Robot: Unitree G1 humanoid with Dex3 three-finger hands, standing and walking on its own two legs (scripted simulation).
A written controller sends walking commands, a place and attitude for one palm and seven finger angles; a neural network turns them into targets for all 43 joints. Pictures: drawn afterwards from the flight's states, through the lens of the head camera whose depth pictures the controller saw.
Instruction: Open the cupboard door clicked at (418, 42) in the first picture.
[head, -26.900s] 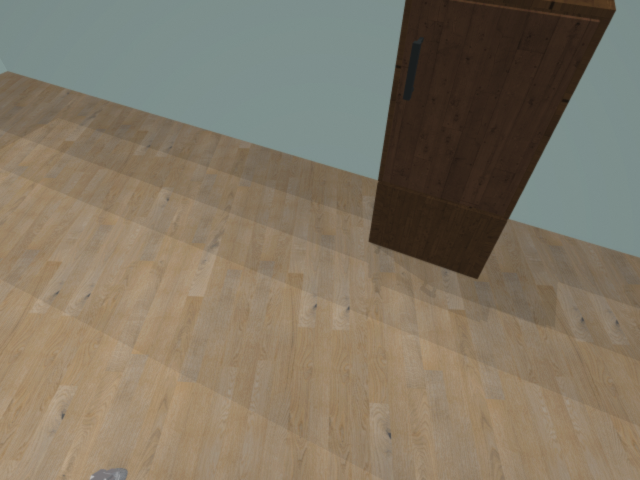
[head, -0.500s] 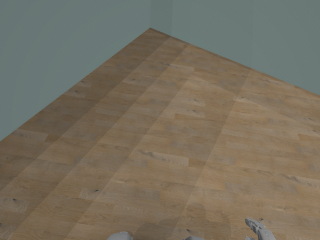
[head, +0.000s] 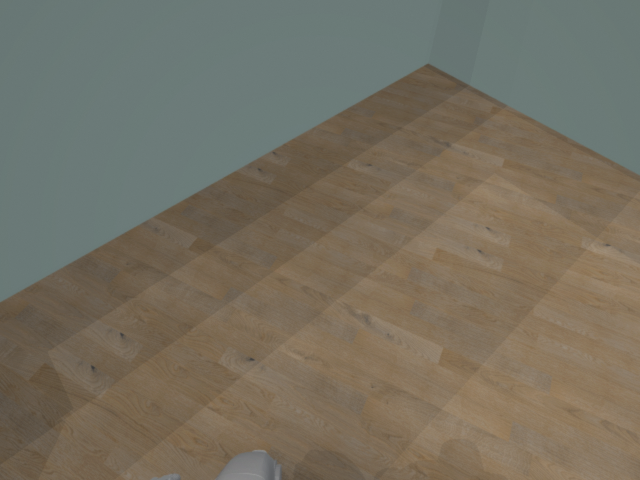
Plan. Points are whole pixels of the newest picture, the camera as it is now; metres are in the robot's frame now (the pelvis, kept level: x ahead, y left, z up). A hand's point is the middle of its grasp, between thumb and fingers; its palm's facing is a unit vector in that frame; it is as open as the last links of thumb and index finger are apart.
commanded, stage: turn to face it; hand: left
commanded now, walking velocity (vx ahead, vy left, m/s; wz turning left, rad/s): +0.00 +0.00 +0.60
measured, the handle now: out of the picture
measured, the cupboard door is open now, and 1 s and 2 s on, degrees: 42 42 42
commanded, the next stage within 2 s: none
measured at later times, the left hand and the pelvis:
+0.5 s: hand out of the picture +0.07 +0.22 -0.16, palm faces +0.28 -0.92 -0.29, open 7.4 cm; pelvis +0.02 -0.02 -0.01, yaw +17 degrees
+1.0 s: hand out of the picture -0.05 +0.21 -0.19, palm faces +0.59 -0.77 -0.25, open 7.4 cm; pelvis +0.02 +0.00 -0.01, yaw +35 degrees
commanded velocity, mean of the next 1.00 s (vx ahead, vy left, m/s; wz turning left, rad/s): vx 0.00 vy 0.00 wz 0.60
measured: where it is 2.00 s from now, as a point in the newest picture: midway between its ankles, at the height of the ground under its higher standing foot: outside the picture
